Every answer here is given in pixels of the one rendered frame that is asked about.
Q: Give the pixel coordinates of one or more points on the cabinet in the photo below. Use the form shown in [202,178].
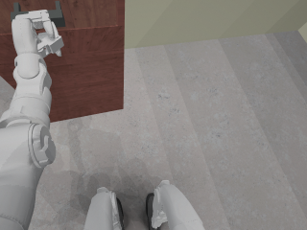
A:
[88,78]

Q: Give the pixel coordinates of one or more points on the left robot forearm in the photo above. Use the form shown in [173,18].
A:
[31,102]

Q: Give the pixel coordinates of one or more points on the robot left hand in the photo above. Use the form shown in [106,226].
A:
[25,38]

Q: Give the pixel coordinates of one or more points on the robot left thigh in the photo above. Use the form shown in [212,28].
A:
[102,209]

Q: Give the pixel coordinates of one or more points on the handle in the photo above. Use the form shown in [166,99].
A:
[56,15]

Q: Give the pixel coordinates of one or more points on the robot right shin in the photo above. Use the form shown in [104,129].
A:
[159,217]

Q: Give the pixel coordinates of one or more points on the drawer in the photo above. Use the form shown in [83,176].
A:
[76,13]

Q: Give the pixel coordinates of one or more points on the left robot upper arm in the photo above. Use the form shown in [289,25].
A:
[25,151]

